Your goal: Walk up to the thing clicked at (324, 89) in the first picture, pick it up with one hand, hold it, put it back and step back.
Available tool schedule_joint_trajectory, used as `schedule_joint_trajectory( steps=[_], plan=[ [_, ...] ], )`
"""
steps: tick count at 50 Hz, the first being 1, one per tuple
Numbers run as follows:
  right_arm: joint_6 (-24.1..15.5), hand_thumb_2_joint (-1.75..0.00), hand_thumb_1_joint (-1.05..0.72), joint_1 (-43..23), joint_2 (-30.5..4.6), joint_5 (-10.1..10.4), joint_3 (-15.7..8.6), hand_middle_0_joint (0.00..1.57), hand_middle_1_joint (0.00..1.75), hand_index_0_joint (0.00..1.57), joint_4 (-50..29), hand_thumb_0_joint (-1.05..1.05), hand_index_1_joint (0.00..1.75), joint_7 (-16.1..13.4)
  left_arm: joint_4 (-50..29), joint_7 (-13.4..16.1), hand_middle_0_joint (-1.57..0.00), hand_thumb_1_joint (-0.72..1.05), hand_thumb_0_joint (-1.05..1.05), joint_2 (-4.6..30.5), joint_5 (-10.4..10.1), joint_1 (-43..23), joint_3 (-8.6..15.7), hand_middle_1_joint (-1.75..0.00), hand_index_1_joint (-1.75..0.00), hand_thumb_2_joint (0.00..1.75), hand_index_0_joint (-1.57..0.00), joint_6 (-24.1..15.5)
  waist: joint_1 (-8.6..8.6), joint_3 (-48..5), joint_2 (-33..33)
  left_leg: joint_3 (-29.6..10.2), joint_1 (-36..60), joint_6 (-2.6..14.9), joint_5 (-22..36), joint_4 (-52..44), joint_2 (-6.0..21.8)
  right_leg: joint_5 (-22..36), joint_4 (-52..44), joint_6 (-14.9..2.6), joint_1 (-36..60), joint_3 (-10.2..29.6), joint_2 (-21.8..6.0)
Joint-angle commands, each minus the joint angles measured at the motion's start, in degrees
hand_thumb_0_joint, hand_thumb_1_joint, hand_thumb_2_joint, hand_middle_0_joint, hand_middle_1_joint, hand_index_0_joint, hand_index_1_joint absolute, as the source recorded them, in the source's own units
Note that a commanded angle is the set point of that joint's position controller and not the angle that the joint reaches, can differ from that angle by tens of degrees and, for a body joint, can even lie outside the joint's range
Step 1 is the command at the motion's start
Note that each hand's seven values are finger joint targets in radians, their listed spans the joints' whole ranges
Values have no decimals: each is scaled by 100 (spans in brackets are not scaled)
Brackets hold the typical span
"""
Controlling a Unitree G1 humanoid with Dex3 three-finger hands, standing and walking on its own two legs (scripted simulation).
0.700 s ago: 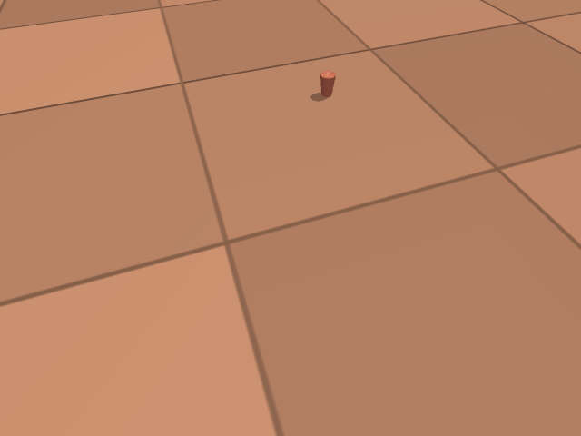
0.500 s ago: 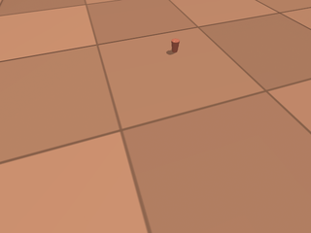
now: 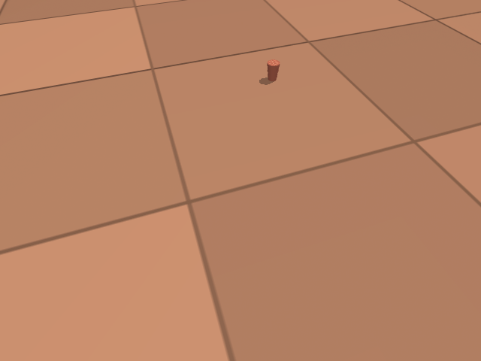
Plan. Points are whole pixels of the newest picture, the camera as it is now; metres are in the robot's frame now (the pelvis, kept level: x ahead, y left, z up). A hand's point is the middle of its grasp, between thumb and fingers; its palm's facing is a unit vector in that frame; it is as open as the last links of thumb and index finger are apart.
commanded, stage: stand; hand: left
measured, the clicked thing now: (272, 71) +2.16 -0.23 -0.72
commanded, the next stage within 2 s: walk up in 0.42 s
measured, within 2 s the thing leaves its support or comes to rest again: neither
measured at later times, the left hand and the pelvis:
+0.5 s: hand out of the picture +0.07 +0.25 -0.15, palm faces -0.03 -0.94 -0.33, open 7.4 cm; pelvis +0.01 -0.01 +0.00, yaw -2 degrees
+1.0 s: hand (170, 314) +0.23 +0.16 -0.13, palm faces -0.10 -0.91 -0.39, open 7.4 cm; pelvis +0.17 -0.12 +0.00, yaw -9 degrees
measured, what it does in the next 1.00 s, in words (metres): walks ahead: right foot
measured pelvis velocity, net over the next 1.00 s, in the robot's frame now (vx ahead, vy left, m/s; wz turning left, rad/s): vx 0.17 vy -0.12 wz -0.16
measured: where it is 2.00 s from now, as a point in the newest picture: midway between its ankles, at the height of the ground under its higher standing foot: (293, 227)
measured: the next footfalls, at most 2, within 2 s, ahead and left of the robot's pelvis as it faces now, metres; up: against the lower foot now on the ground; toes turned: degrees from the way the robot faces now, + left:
right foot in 0.74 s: +0.17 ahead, -0.23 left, +0.00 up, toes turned -12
left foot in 1.20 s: +0.51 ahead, -0.01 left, +0.00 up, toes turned -3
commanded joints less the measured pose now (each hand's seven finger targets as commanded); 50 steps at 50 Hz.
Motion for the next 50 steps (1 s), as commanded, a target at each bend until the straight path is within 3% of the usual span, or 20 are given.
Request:
schedule_joint_trajectory(
  steps=[1, 20, 21, 22, 23, 24, 25, 26, 27, 29, 32, 35, 37, 38, 39, 40, 41, 43, 45, 50],
  plan=[
    [-108, -90, -90, -194, -1190, 23, -242, 20, 30, 20, -314, 0, 30, -86, -347, 77, -20, 90, 0, 1220, -24, -168, 205, -30, -30, 90, -20, -84, 28, -513, 12, -507, -22, 217, 990, -247, 683, 922, -193, -104, 246, 544, -765],
    [-91, -90, -90, -152, -1170, 36, -237, 20, 30, 20, -307, 0, 30, -75, -344, 80, -20, 90, 0, 1282, -24, -182, 211, -30, -30, 90, -20, -107, -13, -443, -143, -513, 40, 212, 722, -261, 654, 739, -312, -103, 125, 577, -779],
    [-265, -90, -90, 242, -1934, -120, -744, 20, 30, 20, -716, 0, 30, 59, -852, -176, -20, 90, 0, 2023, 112, 146, 710, -30, -30, 90, -20, -171, -41, -1254, -340, -529, 289, 633, -2474, 371, 626, -2301, 161, -329, -200, 844, -562],
    [-295, -90, -90, 157, -1976, -187, -816, 20, 30, 20, -679, 0, 30, 136, -894, -282, -20, 90, 0, 1912, 146, -97, 689, -30, -30, 90, -20, -148, -112, -708, -98, -585, 170, 662, -3146, 415, 626, -3047, 370, -375, -1213, 993, -657],
    [-298, -90, -90, 297, -1936, -214, -841, 20, 30, 20, -678, 0, 30, 162, -1029, -337, -20, 90, 0, 1757, 136, -445, 674, -30, -30, 90, -20, -131, -275, -256, 102, -816, 250, 707, -3488, 191, 719, -3114, 624, -312, -2093, 870, -525],
    [-316, -90, -90, 600, -1931, -173, -890, 20, 30, 20, -674, 0, 30, 177, -1198, -388, -20, 90, 0, 1528, 151, -739, 641, -30, -30, 90, -20, -152, -465, -150, 363, -1288, 660, 936, -3657, -210, 1097, -2603, 1216, -214, -2748, 581, -381],
    [-349, -90, -90, 771, -2090, -161, -998, 20, 30, 20, -660, 0, 30, 173, -1323, -411, -20, 90, 0, 1365, 146, -1015, 616, -30, -30, 90, -20, -173, -633, 202, 947, -2221, 784, 1311, -3624, -960, 1966, -1620, 2409, -109, -3417, 147, -214],
    [-407, -90, -90, 684, -2234, -169, -1071, 20, 30, 20, -756, 0, 30, 160, -1461, -418, -20, 90, 0, 1472, 189, -1076, 628, -30, -30, 90, -20, -205, -594, 306, 775, -2710, 903, 1595, -3227, -1334, 2591, -1638, 2819, -92, -3701, 507, -531],
    [-453, -90, -90, 497, -2263, -163, -1102, 20, 30, 20, -840, 0, 30, 156, -1477, -446, -20, 90, 0, 1595, 150, -879, 617, -30, -30, 90, -20, -245, -426, 176, 527, -2709, 1174, 1648, -2863, -1358, 2679, -1681, 2734, -99, -3606, 737, -747],
    [-472, -90, -90, 416, -2048, -197, -1070, 20, 30, 20, -960, 0, 30, 184, -1384, -545, -20, 90, 0, 1671, 121, -551, 635, -30, -30, 90, -20, -274, -321, -174, 425, -1915, 1399, 1466, -2637, -1256, 2187, -1632, 2621, -18, -3404, 585, -759],
    [-471, -90, -90, -312, -2162, -196, -1094, 20, 30, 20, -1166, 0, 30, 260, -1300, -682, -20, 90, 0, 1636, 70, 44, 673, -30, -30, 90, -20, -197, 78, -143, 1115, -819, 112, 1103, -2824, -1216, 1715, -1195, 2120, 40, -1945, 216, -744],
    [-396, -90, -90, -680, -2025, -209, -1032, 20, 30, 20, -1243, 0, 30, 322, -1040, -644, -20, 90, 0, 1632, 71, 682, 750, -30, -30, 90, -20, -207, 451, -186, 798, 179, -912, 859, -2712, -413, 1167, -254, 1392, 81, -375, -418, -459],
    [-344, -90, -90, -756, -1742, -232, -931, 20, 30, 20, -1259, 0, 30, 310, -674, -519, -20, 90, 0, 1930, 102, 1750, 892, -30, -30, 90, -20, -269, 964, -469, -476, 754, -2231, 657, -2849, 1485, 704, -148, 1218, 23, 1422, -636, -201],
    [-335, -90, -90, -663, -1272, -234, -760, 20, 30, 20, -1350, 0, 30, 312, -523, -400, -20, 90, 0, 2348, 132, 2441, 1039, -30, -30, 90, -20, -318, 1311, -623, -2119, 1136, -3394, 516, -2907, 3601, -27, -1559, 523, -202, 2243, 382, -493],
    [-300, -90, -90, -540, -1044, -122, -634, 20, 30, 20, -1510, 0, 30, 351, -774, -318, -20, 90, 0, 2653, 155, 2346, 1102, -30, -30, 90, -20, -354, 1167, -382, -2586, 486, -4165, 251, -2588, 4866, -234, -3988, -817, -536, 1673, 3011, -1758],
    [-277, -90, -90, -494, -1581, -97, -756, 20, 30, 20, -1506, 0, 30, 349, -1085, -320, -20, 90, 0, 2823, 68, 1518, 1034, -30, -30, 90, -20, -370, 749, 17, -1622, -25, -3828, 168, -1903, 4948, 165, -4974, -1722, -1021, 638, 4329, -2529],
    [-305, -90, -90, -533, -1876, -88, -826, 20, 30, 20, -1436, 0, 30, 358, -1304, -318, -20, 90, 0, 2930, 1, 976, 1031, -30, -30, 90, -20, -396, 557, 491, -1227, -200, -3666, 172, -1565, 4937, 516, -4826, -1810, -1298, 9, 4402, -2565],
    [-335, -90, -90, -265, -1869, 5, -816, 20, 30, 20, -1168, 0, 30, 433, -1412, -258, -20, 90, 0, 2469, -13, 518, 891, -30, -30, 90, -20, -485, 164, 461, -679, -357, -3251, 223, -908, 4735, 789, -3413, -1463, -1077, -225, 2969, -1980],
    [-297, -90, -90, 282, -1757, 20, -805, 20, 30, 20, -1024, 0, 30, 494, -1402, -239, -20, 90, 0, 2233, -88, 421, 802, -30, -30, 90, -20, -543, -48, 308, -737, -281, -2702, 229, -514, 4245, 821, -2701, -1269, -823, -471, 1895, -1548],
    [-189, -90, -90, -206, -1630, -61, -835, 20, 30, 20, -1393, 0, 30, 652, -1517, -231, -20, 90, 0, 2169, -106, 649, 732, -30, -30, 90, -20, -655, 84, 414, -615, -21, -2962, -85, 137, 3054, 838, -2157, -1452, -1065, -339, 1185, -1343]
  ],
)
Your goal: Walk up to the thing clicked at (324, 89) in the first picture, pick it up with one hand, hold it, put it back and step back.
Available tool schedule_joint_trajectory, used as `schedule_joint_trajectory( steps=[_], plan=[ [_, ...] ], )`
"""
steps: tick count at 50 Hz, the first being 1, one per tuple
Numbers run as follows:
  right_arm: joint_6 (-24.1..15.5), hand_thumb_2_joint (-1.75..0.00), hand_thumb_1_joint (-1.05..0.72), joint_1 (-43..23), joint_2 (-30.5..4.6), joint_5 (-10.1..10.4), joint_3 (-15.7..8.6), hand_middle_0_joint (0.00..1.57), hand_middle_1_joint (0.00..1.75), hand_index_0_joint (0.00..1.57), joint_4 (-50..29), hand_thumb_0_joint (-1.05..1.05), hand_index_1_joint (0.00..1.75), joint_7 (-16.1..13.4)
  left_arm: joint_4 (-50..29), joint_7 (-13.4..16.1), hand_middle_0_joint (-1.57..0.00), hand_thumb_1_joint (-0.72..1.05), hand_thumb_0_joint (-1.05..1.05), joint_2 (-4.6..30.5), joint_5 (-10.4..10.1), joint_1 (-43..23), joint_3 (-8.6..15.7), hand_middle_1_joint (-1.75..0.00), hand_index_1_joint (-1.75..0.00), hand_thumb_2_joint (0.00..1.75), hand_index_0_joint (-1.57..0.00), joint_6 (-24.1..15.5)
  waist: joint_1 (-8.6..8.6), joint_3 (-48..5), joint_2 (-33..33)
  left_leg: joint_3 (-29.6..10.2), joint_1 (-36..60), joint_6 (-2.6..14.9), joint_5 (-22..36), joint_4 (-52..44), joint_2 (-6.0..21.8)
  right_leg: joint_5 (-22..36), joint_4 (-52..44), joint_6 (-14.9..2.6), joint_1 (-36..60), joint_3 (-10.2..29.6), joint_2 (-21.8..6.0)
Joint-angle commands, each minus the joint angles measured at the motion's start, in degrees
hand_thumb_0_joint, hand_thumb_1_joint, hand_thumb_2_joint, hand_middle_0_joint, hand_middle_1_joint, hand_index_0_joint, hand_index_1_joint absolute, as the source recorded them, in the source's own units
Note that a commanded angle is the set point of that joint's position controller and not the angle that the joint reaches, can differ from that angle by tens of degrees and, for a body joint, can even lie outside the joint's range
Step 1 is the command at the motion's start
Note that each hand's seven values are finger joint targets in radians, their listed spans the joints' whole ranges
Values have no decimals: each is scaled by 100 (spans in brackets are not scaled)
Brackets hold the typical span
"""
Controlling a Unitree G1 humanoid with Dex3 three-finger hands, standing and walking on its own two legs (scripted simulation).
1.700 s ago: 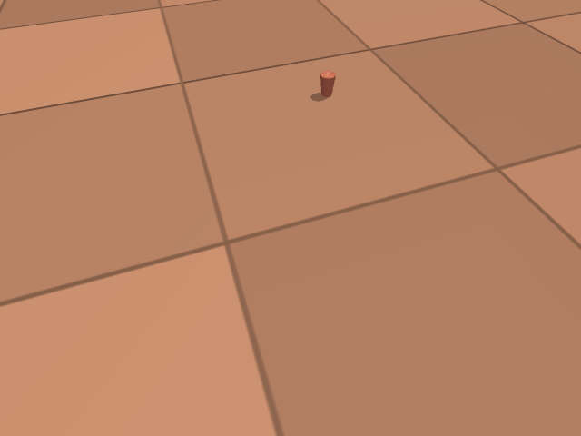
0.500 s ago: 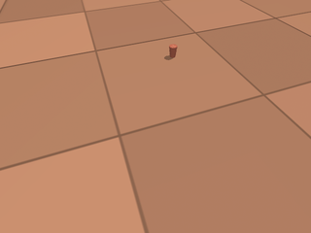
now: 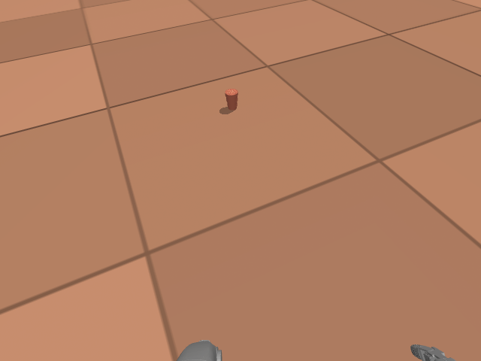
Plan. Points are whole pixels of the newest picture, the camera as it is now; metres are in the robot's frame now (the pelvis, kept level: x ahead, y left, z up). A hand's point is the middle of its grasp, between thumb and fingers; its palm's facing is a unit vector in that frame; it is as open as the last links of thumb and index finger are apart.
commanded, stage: walk up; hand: left
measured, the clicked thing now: (232, 100) +1.98 +0.21 -0.71
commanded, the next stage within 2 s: none
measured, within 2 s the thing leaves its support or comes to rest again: neither
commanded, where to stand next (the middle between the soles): +1.62 +0.02 m, yaw -3 degrees
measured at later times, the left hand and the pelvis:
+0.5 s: hand (144, 223) +0.45 +0.29 -0.13, palm faces -0.12 -0.92 -0.38, open 7.4 cm; pelvis +0.32 +0.02 -0.01, yaw -3 degrees
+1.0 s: hand (174, 178) +0.62 +0.25 -0.13, palm faces -0.01 -0.92 -0.39, open 7.4 cm; pelvis +0.60 -0.03 +0.00, yaw -1 degrees
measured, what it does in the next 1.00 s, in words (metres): walks ahead: left foot, then right foot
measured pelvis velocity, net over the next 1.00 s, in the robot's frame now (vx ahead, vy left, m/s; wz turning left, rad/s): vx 0.60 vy -0.03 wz -0.02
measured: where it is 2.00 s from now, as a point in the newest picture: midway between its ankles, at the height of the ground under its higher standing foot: (263, 194)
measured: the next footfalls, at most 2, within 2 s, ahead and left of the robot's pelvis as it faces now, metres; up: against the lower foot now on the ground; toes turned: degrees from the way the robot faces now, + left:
left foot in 0.20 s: +0.32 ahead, +0.17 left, +0.00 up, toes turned +6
right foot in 0.62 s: +0.58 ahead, -0.15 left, +0.00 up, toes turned -8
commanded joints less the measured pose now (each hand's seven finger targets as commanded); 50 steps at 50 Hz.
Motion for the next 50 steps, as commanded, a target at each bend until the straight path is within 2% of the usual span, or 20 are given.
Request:
schedule_joint_trajectory(
  steps=[1, 7, 10, 11, 12, 13, 14, 16, 17, 22, 27, 30, 31, 32, 33, 34, 37, 39, 44, 50],
  plan=[
    [-39, -90, -90, -694, -1112, 0, -312, 20, 30, 20, -657, 0, 30, 31, -758, 131, -20, 90, 0, 1818, -67, -583, 407, -30, -30, 90, -20, -289, -131, 623, -787, -313, -437, -219, 521, -995, 379, -1540, -1691, -846, -471, 1323, -1453],
    [-179, -90, -90, -1219, -882, 17, -293, 20, 30, 20, -892, 0, 30, -4, -637, 104, -20, 90, 0, 1826, -76, -124, 352, -30, -30, 90, -20, -185, 139, 415, -588, 236, 865, -39, 961, -2347, 44, 460, -1013, -791, -304, 731, -1407],
    [-225, -90, -90, 435, -1152, -73, -471, 20, 30, 20, -451, 0, 30, -160, -751, 169, -20, 90, 0, 1656, -111, -168, 277, -30, -30, 90, -20, -130, -636, -499, 15, 562, 2893, 274, 385, -2811, -473, 2519, 1489, -517, -410, 140, -982],
    [-261, -90, -90, 1453, -1525, -197, -641, 20, 30, 20, -248, 0, 30, -239, -810, 202, -20, 90, 0, 1305, -120, 158, 155, -30, -30, 90, -20, -90, -1055, -1143, 765, -241, 4466, 692, -343, -2859, 3, 1890, 3275, -235, -1613, -18, -677],
    [-303, -90, -90, 1876, -1932, -251, -768, 20, 30, 20, -339, 0, 30, -325, -947, 215, -20, 90, 0, 805, -194, 333, 2, -30, -30, 90, -20, -97, -1076, -1559, 1891, -2766, 5667, 1069, -896, -3087, 1582, -1420, 4600, 20, -3225, 242, 134],
    [-305, -90, -90, 1742, -2092, 3, -812, 20, 30, 20, -421, 0, 30, -342, -902, 290, -20, 90, 0, 1444, -204, 262, 134, -30, -30, 90, -20, -103, -1063, -1707, 1186, -4312, 5897, 1787, -990, -3749, 2091, -1575, 5119, -120, -3898, 808, 280],
    [-293, -90, -90, 1493, -2008, 72, -858, 20, 30, 20, -474, 0, 30, -372, -879, 329, -20, 90, 0, 1606, -154, -140, 93, -30, -30, 90, -20, -164, -1027, -1293, 769, -3986, 5286, 1861, -714, -3840, 2215, -1270, 5256, -142, -4060, 1093, -202],
    [-316, -90, -90, 835, -1508, 105, -574, 20, 30, 20, -693, 0, 30, -420, -883, 235, -20, 90, 0, 1446, -211, -508, 85, -30, -30, 90, -20, -244, -768, -485, 90, -1699, 3758, 1327, 1082, -3725, 1431, -575, 4765, -40, -3428, 1276, -501],
    [-339, -90, -90, 772, -1382, 132, -489, 20, 30, 20, -734, 0, 30, -422, -821, 175, -20, 90, 0, 1357, -252, -386, 105, -30, -30, 90, -20, -216, -660, -363, 203, -1196, 3402, 1216, 1507, -3787, 1245, -470, 4550, -8, -3177, 1079, -551],
    [-449, -90, -90, 182, -1320, 150, -379, 20, 30, 20, -1003, 0, 30, -366, -969, -85, -20, 90, 0, 1119, -140, -554, 97, -30, -30, 90, -20, -61, -277, 486, 321, -172, 1977, 1302, 920, -4334, 1108, -58, 2458, 292, -2669, 490, -906],
    [-444, -90, -90, 99, -1481, 152, -404, 20, 30, 20, -954, 0, 30, -302, -774, -156, -20, 90, 0, 1213, -47, -564, 294, -30, -30, 90, -20, -60, -85, 94, 369, 91, 1347, 982, -279, -3806, 902, 1422, 1549, 138, -885, -24, -686],
    [-398, -90, -90, 192, -1273, 142, -322, 20, 30, 20, -900, 0, 30, -311, -485, -74, -20, 90, 0, 1488, -34, 272, 473, -30, -30, 90, -20, -48, 472, -378, -602, 437, 889, 673, 802, -1954, 450, 849, 1444, -86, 641, -264, -332],
    [-381, -90, -90, 604, -973, 141, -212, 20, 30, 20, -862, 0, 30, -311, -383, 16, -20, 90, 0, 1790, 0, 904, 606, -30, -30, 90, -20, -99, 751, -749, -1620, 637, 344, 508, 617, -125, -79, -487, 947, -193, 1466, 348, -548],
    [-350, -90, -90, 1047, -599, 142, -78, 20, 30, 20, -902, 0, 30, -307, -476, 102, -20, 90, 0, 2219, 7, 1131, 694, -30, -30, 90, -20, -150, 590, -755, -2632, 364, -488, 277, -1492, 1301, -636, -1518, -78, -445, 1672, 2820, -1972],
    [-317, -90, -90, 991, -1222, 178, -210, 20, 30, 20, -874, 0, 30, -353, -617, 120, -20, 90, 0, 2360, -113, 866, 645, -30, -30, 90, -20, -158, 484, -819, -2063, 1, -977, 185, -1684, 1883, -628, -1700, -832, -1070, 1814, 4581, -2677],
    [-298, -90, -90, 794, -1360, 144, -239, 20, 30, 20, -771, 0, 30, -418, -767, 152, -20, 90, 0, 2371, -184, 379, 627, -30, -30, 90, -20, -161, 362, -565, -1640, -370, -986, 154, -1406, 2155, -273, -1674, -984, -1237, 1262, 4726, -2781],
    [-240, -90, -90, 684, -1072, 279, -161, 20, 30, 20, -591, 0, 30, -376, -853, 242, -20, 90, 0, 1778, -168, -274, 437, -30, -30, 90, -20, -247, -109, -20, -1141, -739, -297, 278, -271, 1399, -8, 599, -589, -657, -79, 2055, -1772],
    [-128, -90, -90, 965, -995, 223, -184, 20, 30, 20, -490, 0, 30, -312, -881, 229, -20, 90, 0, 1544, -126, -482, 363, -30, -30, 90, -20, -285, -322, 183, -1173, -725, 227, 198, -14, 822, -21, 497, -780, -577, -814, 1303, -1470],
    [-38, -90, -90, 319, -981, 99, -256, 20, 30, 20, -760, 0, 30, -131, -1042, 218, -20, 90, 0, 1631, -64, -469, 398, -30, -30, 90, -20, -392, -255, 401, -928, -526, -169, -123, 465, -655, -11, -491, -1316, -899, -790, 815, -1571],
    [-140, -90, -90, -467, -838, 58, -255, 20, 30, 20, -988, 0, 30, 3, -934, 196, -20, 90, 0, 1717, -16, -179, 445, -30, -30, 90, -20, -333, -48, 253, -851, -75, 772, 69, 1070, -2195, 84, 106, -866, -717, -512, 410, -1622]
  ],
)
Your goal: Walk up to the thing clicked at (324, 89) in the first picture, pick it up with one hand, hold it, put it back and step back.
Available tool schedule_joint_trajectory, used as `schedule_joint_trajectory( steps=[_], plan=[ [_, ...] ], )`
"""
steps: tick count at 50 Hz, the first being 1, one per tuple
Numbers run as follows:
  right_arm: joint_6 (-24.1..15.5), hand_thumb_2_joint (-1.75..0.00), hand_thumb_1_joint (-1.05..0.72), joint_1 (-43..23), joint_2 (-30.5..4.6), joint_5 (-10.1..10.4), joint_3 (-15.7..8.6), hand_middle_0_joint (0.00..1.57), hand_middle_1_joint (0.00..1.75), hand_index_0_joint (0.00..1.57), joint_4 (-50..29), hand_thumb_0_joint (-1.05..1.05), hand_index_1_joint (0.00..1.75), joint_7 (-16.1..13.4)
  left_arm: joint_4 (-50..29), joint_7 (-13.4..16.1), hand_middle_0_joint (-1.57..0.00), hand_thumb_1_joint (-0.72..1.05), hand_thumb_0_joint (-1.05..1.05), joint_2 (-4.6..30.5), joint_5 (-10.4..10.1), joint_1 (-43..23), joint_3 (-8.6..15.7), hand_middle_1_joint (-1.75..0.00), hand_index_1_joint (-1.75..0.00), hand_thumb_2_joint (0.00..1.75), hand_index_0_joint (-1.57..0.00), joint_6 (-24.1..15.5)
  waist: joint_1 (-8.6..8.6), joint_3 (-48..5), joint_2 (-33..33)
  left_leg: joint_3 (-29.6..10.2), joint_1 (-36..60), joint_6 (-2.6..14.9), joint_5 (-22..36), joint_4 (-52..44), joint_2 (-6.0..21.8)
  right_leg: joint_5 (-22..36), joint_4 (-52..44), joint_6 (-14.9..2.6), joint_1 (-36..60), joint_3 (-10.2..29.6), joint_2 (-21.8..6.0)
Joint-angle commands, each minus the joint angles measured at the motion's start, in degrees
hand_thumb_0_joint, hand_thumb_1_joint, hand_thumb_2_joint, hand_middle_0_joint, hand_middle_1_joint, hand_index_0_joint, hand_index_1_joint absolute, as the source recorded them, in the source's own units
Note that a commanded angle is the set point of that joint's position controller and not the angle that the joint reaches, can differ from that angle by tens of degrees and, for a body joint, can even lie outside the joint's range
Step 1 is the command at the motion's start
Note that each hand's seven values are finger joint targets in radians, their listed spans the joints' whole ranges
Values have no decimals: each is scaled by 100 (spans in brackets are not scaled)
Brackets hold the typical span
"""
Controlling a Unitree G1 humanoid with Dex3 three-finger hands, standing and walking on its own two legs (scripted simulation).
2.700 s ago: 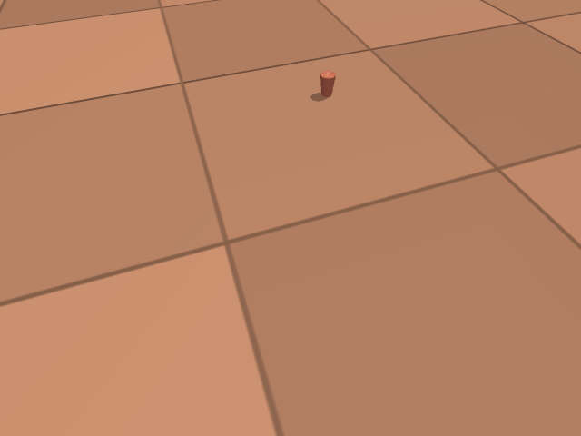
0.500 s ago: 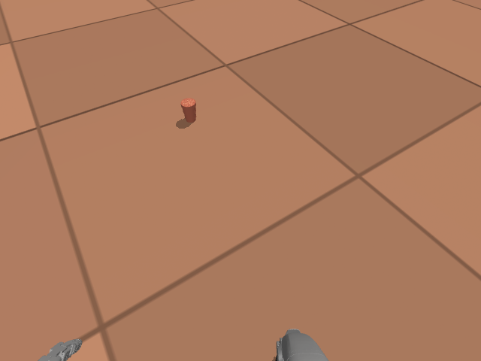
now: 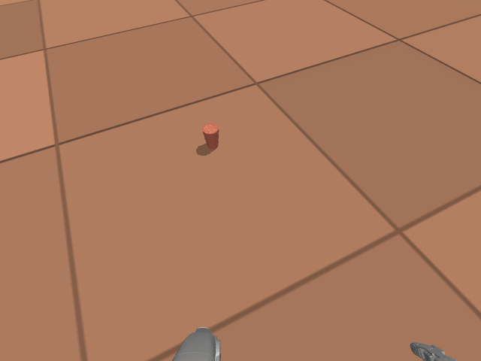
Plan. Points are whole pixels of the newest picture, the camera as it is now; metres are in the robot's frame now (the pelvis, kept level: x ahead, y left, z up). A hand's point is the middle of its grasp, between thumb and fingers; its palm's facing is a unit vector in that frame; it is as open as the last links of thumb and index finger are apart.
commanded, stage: walk up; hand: left
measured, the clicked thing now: (211, 137) +1.37 +0.28 -0.71
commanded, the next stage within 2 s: none
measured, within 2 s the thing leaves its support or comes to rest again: neither
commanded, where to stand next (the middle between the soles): +1.02 +0.07 m, yaw -1 degrees
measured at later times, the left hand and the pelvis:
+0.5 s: hand (135, 241) +0.37 +0.29 -0.13, palm faces -0.08 -0.93 -0.37, open 7.4 cm; pelvis +0.26 +0.02 -0.01, yaw -1 degrees
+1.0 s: hand (143, 209) +0.46 +0.29 -0.13, palm faces +0.05 -0.91 -0.40, open 7.4 cm; pelvis +0.46 +0.00 +0.00, yaw +2 degrees
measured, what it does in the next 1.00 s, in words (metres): walks ahead: left foot, then right foot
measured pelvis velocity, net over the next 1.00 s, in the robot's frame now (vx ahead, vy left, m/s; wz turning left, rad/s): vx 0.46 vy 0.00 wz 0.04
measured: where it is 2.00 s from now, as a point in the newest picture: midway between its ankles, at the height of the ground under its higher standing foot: (243, 219)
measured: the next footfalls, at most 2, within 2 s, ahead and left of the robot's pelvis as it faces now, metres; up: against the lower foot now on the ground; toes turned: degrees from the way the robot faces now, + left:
left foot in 0.10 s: +0.23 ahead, +0.15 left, +0.00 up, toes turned +6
right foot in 0.56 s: +0.46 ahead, -0.12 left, +0.00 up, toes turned -5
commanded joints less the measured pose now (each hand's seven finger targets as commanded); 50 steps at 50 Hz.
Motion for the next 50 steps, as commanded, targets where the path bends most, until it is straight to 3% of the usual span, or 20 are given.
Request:
schedule_joint_trajectory(
  steps=[1, 4, 5, 6, 7, 8, 10, 12, 18, 24, 27, 28, 29, 30, 31, 33, 35, 37, 44, 50],
  plan=[
    [-205, -90, -90, -618, -839, 35, -314, 20, 30, 20, -551, 0, 30, 8, -549, 117, -20, 90, 0, 1740, -43, -339, 461, -30, -30, 90, -20, -131, -52, -81, -811, 247, 1028, 151, 136, -581, 17, 462, -704, -884, -587, 820, -1597],
    [-243, -90, -90, 171, -1019, -38, -413, 20, 30, 20, -291, 0, 30, -73, -549, 157, -20, 90, 0, 1671, -70, -291, 410, -30, -30, 90, -20, -40, -458, -453, -187, 572, 2127, 360, -326, -1085, -388, 2006, 911, -708, -478, 404, -1291],
    [-284, -90, -90, 1017, -1295, -140, -526, 20, 30, 20, -60, 0, 30, -146, -571, 177, -20, 90, 0, 1383, -81, -66, 288, -30, -30, 90, -20, 2, -785, -1012, 340, 229, 3401, 680, -766, -1086, -299, 2130, 2436, -497, -1113, 208, -958],
    [-309, -90, -90, 1615, -1732, -204, -677, 20, 30, 20, -13, 0, 30, -258, -643, 182, -20, 90, 0, 901, -112, 175, 120, -30, -30, 90, -20, 19, -973, -1364, 1492, -1555, 4448, 1015, -1546, -1347, 863, 300, 3997, -253, -2476, 156, -399],
    [-337, -90, -90, 1367, -1973, -95, -701, 20, 30, 20, -248, 0, 30, -302, -655, 220, -20, 90, 0, 1052, -209, 319, 159, -30, -30, 90, -20, 54, -846, -1385, 1451, -3771, 5106, 1611, -1546, -2041, 1831, -1348, 4701, -122, -3805, 322, 305],
    [-321, -90, -90, 1268, -1913, 99, -737, 20, 30, 20, -237, 0, 30, -310, -561, 290, -20, 90, 0, 1511, -123, -130, 204, -30, -30, 90, -20, 72, -915, -1242, 855, -3865, 4818, 1884, -1354, -2098, 1974, -1328, 5035, -250, -3969, 885, -207],
    [-325, -90, -90, 775, -1482, 184, -521, 20, 30, 20, -373, 0, 30, -402, -529, 229, -20, 90, 0, 1437, -161, -393, 139, -30, -30, 90, -20, 14, -646, -601, -5, -1980, 3531, 1398, 442, -2024, 1367, -526, 4818, -200, -3434, 1373, -451],
    [-392, -90, -90, 585, -1222, 224, -369, 20, 30, 20, -386, 0, 30, -419, -406, 136, -20, 90, 0, 1246, -242, -117, 134, -30, -30, 90, -20, 61, -391, -333, 152, -872, 2824, 1025, 1375, -2104, 914, -112, 4196, -127, -2903, 1224, -572],
    [-492, -90, -90, 401, -1269, 148, -377, 20, 30, 20, -595, 0, 30, -392, -644, -55, -20, 90, 0, 1070, -126, -723, 152, -30, -30, 90, -20, 175, -364, 275, 472, -188, 2178, 1364, 1050, -2578, 904, 484, 2509, 135, -2850, 653, -797],
    [-402, -90, -90, 395, -1352, 136, -415, 20, 30, 20, -640, 0, 30, -376, -514, -118, -20, 90, 0, 1014, -92, -911, 279, -30, -30, 90, -20, 150, -308, -87, 412, -71, 2005, 1070, -6, -2123, 784, 1368, 1350, -58, -1481, 391, -532],
    [-353, -90, -90, 430, -1126, 113, -334, 20, 30, 20, -706, 0, 30, -403, -244, -23, -20, 90, 0, 1325, -57, -110, 430, -30, -30, 90, -20, 73, 171, -657, -494, 263, 1699, 787, 230, -341, 395, 841, 860, -220, 116, 414, -378],
    [-350, -90, -90, 872, -759, 108, -201, 20, 30, 20, -679, 0, 30, -390, -133, 57, -20, 90, 0, 1637, -19, 412, 560, -30, -30, 90, -20, 10, 347, -1055, -1529, 598, 1104, 601, -390, 1165, -99, -200, 377, -279, 922, 1161, -827],
    [-325, -90, -90, 1225, -496, 113, -94, 20, 30, 20, -720, 0, 30, -365, -242, 131, -20, 90, 0, 2090, -11, 616, 647, -30, -30, 90, -20, -34, 274, -1145, -2349, 442, 47, 351, -2302, 2297, -748, -591, -261, -601, 1464, 3481, -2199],
    [-261, -90, -90, 1095, -1101, 126, -222, 20, 30, 20, -574, 0, 30, -432, -262, 152, -20, 90, 0, 2114, -109, 468, 607, -30, -30, 90, -20, -8, 314, -991, -1676, 135, -454, 274, -2399, 2835, -692, -537, -612, -1083, 1536, 4390, -2607],
    [-245, -90, -90, 903, -1256, 117, -258, 20, 30, 20, -492, 0, 30, -478, -367, 181, -20, 90, 0, 2050, -164, 296, 584, -30, -30, 90, -20, 2, 281, -849, -1454, -153, -535, 261, -2191, 3117, -467, -231, -635, -1231, 1212, 4339, -2605],
    [-219, -90, -90, 673, -1057, 213, -234, 20, 30, 20, -374, 0, 30, -474, -446, 230, -20, 90, 0, 1686, -172, -63, 441, -30, -30, 90, -20, -25, 56, -334, -1080, -657, -134, 278, -1518, 2972, -351, 938, -648, -760, 142, 2894, -2000],
    [-120, -90, -90, 923, -953, 202, -203, 20, 30, 20, -234, 0, 30, -390, -500, 223, -20, 90, 0, 1465, -164, -495, 372, -30, -30, 90, -20, -33, -266, -91, -1269, -526, 268, 270, -1119, 2494, -268, 885, -760, -554, -625, 1778, -1436],
    [-28, -90, -90, 1107, -892, 144, -242, 20, 30, 20, -131, 0, 30, -328, -559, 214, -20, 90, 0, 1372, -147, -546, 317, -30, -30, 90, -20, -71, -357, -6, -1227, -472, 473, 186, -713, 2212, -371, 569, -937, -551, -967, 1325, -1250],
    [-11, -90, -90, 69, -879, -11, -287, 20, 30, 20, -447, 0, 30, -157, -682, 207, -20, 90, 0, 1569, -31, -231, 455, -30, -30, 90, -20, -101, -65, 272, -971, -455, -204, -112, -373, 526, -96, -544, -1236, -948, -537, 1275, -1656],
    [-121, -90, -90, -330, -835, -21, -301, 20, 30, 20, -528, 0, 30, -74, -673, 188, -20, 90, 0, 1678, -42, -188, 447, -30, -30, 90, -20, -70, -36, 190, -1029, 79, 880, 172, -246, -439, 33, -85, -738, -960, -785, 1056, -1755]
  ],
)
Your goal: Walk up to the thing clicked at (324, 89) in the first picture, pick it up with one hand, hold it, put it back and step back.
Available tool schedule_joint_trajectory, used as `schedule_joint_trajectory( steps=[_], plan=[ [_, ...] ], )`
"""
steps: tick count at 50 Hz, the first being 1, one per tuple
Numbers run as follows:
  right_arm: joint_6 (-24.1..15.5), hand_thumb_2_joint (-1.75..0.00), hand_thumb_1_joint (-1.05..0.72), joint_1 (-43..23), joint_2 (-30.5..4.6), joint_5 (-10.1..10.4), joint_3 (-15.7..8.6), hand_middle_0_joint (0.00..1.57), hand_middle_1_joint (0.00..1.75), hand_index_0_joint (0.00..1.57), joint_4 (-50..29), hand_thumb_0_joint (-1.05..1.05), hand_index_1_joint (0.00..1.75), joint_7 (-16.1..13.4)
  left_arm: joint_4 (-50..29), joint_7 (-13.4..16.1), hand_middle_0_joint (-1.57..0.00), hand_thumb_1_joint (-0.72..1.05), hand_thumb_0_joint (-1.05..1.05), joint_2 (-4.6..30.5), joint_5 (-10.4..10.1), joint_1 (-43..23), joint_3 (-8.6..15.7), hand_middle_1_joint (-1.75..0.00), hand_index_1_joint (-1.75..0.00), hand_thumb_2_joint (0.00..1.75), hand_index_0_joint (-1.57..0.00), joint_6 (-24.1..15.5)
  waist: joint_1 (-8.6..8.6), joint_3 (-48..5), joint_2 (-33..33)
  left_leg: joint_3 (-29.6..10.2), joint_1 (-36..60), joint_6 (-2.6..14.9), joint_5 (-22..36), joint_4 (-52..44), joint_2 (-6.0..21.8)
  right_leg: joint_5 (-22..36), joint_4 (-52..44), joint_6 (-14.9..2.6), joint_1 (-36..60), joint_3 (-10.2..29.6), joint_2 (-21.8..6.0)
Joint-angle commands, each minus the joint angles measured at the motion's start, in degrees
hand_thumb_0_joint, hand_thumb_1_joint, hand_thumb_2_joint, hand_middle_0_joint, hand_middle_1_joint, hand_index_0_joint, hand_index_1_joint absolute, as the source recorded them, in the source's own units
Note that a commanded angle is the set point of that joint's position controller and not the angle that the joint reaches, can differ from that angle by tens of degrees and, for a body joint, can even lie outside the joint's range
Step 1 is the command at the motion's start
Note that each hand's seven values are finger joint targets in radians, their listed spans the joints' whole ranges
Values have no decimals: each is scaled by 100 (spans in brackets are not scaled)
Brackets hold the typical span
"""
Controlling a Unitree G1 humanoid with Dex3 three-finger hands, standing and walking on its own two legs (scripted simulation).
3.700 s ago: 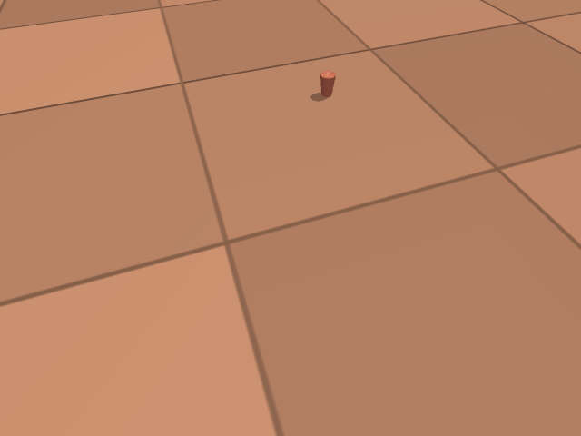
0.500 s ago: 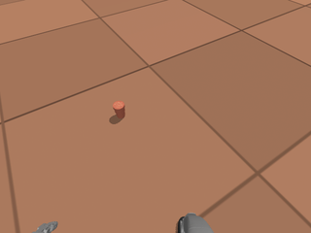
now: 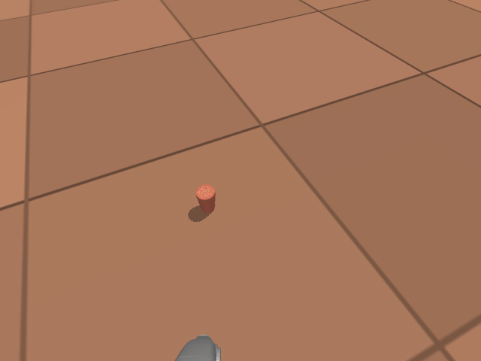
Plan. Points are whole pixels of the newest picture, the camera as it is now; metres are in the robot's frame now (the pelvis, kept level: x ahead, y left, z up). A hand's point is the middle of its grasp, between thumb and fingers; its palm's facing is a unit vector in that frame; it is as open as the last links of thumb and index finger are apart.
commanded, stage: walk up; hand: left
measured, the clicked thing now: (206, 200) +0.93 +0.23 -0.71
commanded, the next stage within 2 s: none
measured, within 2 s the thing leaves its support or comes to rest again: neither
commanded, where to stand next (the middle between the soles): +0.57 +0.04 m, yaw -4 degrees
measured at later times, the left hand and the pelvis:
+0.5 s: hand (106, 292) +0.27 +0.31 -0.14, palm faces -0.11 -0.93 -0.36, open 7.4 cm; pelvis +0.19 +0.04 +0.00, yaw -3 degrees
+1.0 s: hand (119, 238) +0.39 +0.33 -0.14, palm faces -0.06 -0.92 -0.39, open 7.4 cm; pelvis +0.34 +0.05 -0.01, yaw -2 degrees
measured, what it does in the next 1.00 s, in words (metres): walks ahead: left foot, then right foot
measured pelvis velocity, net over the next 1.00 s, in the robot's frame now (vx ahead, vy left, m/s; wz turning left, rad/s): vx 0.34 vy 0.05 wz -0.04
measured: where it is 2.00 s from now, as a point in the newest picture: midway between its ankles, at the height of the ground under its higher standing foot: (240, 282)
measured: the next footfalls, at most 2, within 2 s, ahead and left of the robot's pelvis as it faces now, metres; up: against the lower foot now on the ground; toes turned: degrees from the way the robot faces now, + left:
left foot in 0.08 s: +0.19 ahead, +0.15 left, +0.00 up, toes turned +4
right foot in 0.58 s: +0.37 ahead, -0.10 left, +0.00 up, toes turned -7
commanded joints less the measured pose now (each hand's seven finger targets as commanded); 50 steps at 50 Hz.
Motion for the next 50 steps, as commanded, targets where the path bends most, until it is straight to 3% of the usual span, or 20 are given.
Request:
schedule_joint_trajectory(
  steps=[1, 4, 5, 6, 7, 11, 16, 21, 24, 27, 28, 29, 30, 31, 32, 35, 38, 43, 47, 50],
  plan=[
    [-267, -90, -90, -482, -910, 67, -295, 20, 30, 20, -607, 0, 30, -10, -534, 97, -20, 90, 0, 1717, -54, -291, 437, -30, -30, 90, -20, -119, -52, 68, -957, 201, 767, 193, -106, -399, 101, 111, -716, -973, -697, 1182, -1743],
    [-357, -90, -90, 834, -1229, 9, -445, 20, 30, 20, -215, 0, 30, -136, -522, 116, -20, 90, 0, 1413, -59, -215, 304, -30, -30, 90, -20, -45, -718, -653, 63, 315, 2632, 438, -627, -949, -286, 1643, 1764, -646, -1052, 531, -1058],
    [-400, -90, -90, 1364, -1655, -83, -596, 20, 30, 20, -158, 0, 30, -235, -553, 109, -20, 90, 0, 960, -120, 165, 130, -30, -30, 90, -20, -9, -860, -1056, 1277, -1038, 3484, 737, -1605, -1475, 587, 947, 3441, -360, -2005, 233, -530],
    [-427, -90, -90, 1085, -1917, -5, -620, 20, 30, 20, -379, 0, 30, -299, -555, 93, -20, 90, 0, 756, -157, 327, 96, -30, -30, 90, -20, 21, -639, -800, 1617, -3340, 3815, 1109, -1944, -2104, 1610, -1267, 4204, -145, -3440, 508, 355],
    [-409, -90, -90, 933, -1970, 196, -641, 20, 30, 20, -431, 0, 30, -283, -433, 189, -20, 90, 0, 1370, -125, 197, 205, -30, -30, 90, -20, 78, -663, -721, 1004, -3668, 3474, 1588, -1963, -2256, 1975, -1451, 4610, -266, -3490, 957, -80],
    [-455, -90, -90, 189, -1245, 227, -345, 20, 30, 20, -592, 0, 30, -361, -165, 64, -20, 90, 0, 1276, -216, 221, 156, -30, -30, 90, -20, 122, -257, 97, 255, -957, 1822, 816, -308, -2319, 911, -202, 3868, -183, -2692, 1417, -473],
    [-534, -90, -90, 264, -1238, 193, -380, 20, 30, 20, -717, 0, 30, -365, -236, -27, -20, 90, 0, 1137, -123, 41, 168, -30, -30, 90, -20, 208, -297, 5, 503, -510, 2165, 1161, -208, -2553, 959, 432, 3145, 101, -2935, 1189, -535],
    [-499, -90, -90, 419, -1281, 177, -400, 20, 30, 20, -712, 0, 30, -368, -469, -114, -20, 90, 0, 956, -74, -775, 140, -30, -30, 90, -20, 157, -447, 299, 361, -105, 2158, 1208, 512, -2410, 925, 734, 1814, 83, -2795, 782, -642],
    [-449, -90, -90, 293, -1222, 165, -361, 20, 30, 20, -813, 0, 30, -354, -452, -121, -20, 90, 0, 870, -90, -794, 135, -30, -30, 90, -20, 90, -383, 83, 314, 165, 2132, 1115, 1266, -1930, 799, 1026, 1108, -9, -2099, 530, -483],
    [-375, -90, -90, 221, -1264, 192, -375, 20, 30, 20, -928, 0, 30, -381, -240, -57, -20, 90, 0, 980, -81, -268, 212, -30, -30, 90, -20, 54, -72, -290, -15, 18, 1830, 952, 653, -1199, 844, 1126, 671, -106, -888, 489, -295],
    [-356, -90, -90, 307, -1079, 192, -303, 20, 30, 20, -959, 0, 30, -374, -158, -8, -20, 90, 0, 1190, -52, -11, 285, -30, -30, 90, -20, 9, 26, -552, -484, 343, 1620, 824, 733, -379, 506, 873, 434, -178, -207, 451, -170],
    [-361, -90, -90, 552, -836, 190, -195, 20, 30, 20, -954, 0, 30, -362, -51, 64, -20, 90, 0, 1409, -30, 563, 394, -30, -30, 90, -20, -42, 295, -998, -1177, 583, 1292, 682, 220, 881, 160, 479, 144, -282, 590, 851, -476],
    [-359, -90, -90, 820, -516, 190, -70, 20, 30, 20, -1035, 0, 30, -340, -110, 144, -20, 90, 0, 1908, -13, 836, 534, -30, -30, 90, -20, -77, 301, -1240, -2235, 680, 148, 436, -1802, 1989, -498, -120, -201, -624, 1289, 3045, -1797],
    [-287, -90, -90, 831, -935, 196, -152, 20, 30, 20, -903, 0, 30, -371, -229, 150, -20, 90, 0, 2031, -68, 631, 519, -30, -30, 90, -20, -57, 292, -964, -1692, 378, -701, 292, -2353, 2532, -702, -375, -688, -1237, 1428, 4399, -2455],
    [-252, -90, -90, 634, -1244, 152, -237, 20, 30, 20, -813, 0, 30, -430, -279, 159, -20, 90, 0, 2030, -147, 405, 512, -30, -30, 90, -20, -25, 284, -780, -1432, 77, -754, 275, -2334, 2837, -333, -460, -644, -1614, 998, 4608, -2632],
    [-220, -90, -90, 559, -1031, 243, -203, 20, 30, 20, -615, 0, 30, -385, -448, 201, -20, 90, 0, 1540, -191, -2, 345, -30, -30, 90, -20, -41, 41, -326, -1015, -315, -464, 236, -1593, 2702, -121, 855, -573, -1184, 71, 2717, -1803],
    [-131, -90, -90, 733, -874, 167, -215, 20, 30, 20, -524, 0, 30, -286, -543, 180, -20, 90, 0, 1437, -130, -226, 288, -30, -30, 90, -20, -71, -160, -155, -1202, -74, 4, 135, -1127, 2114, -122, 899, -674, -1080, -719, 1765, -1352],
    [-102, -90, -90, 284, -916, 65, -300, 20, 30, 20, -590, 0, 30, -143, -721, 116, -20, 90, 0, 1637, -41, -332, 369, -30, -30, 90, -20, -64, -81, 186, -1451, 190, 46, -101, -728, 883, 54, -1141, -1145, -1154, -1325, 1632, -1400],
    [-223, -90, -90, 26, -918, 52, -341, 20, 30, 20, -623, 0, 30, -106, -754, 78, -20, 90, 0, 1697, -30, -331, 367, -30, -30, 90, -20, -33, -55, 84, -1344, 253, 701, -49, -508, 75, 21, -1421, -878, -1084, -1596, 1612, -1469],
    [-320, -90, -90, 776, -1032, 30, -427, 20, 30, 20, -341, 0, 30, -172, -790, 65, -20, 90, 0, 1584, -27, -656, 317, -30, -30, 90, -20, 29, -562, -228, -790, 476, 2163, 89, -396, -401, -195, -1646, 72, -843, -2310, 1383, -1266]
  ],
)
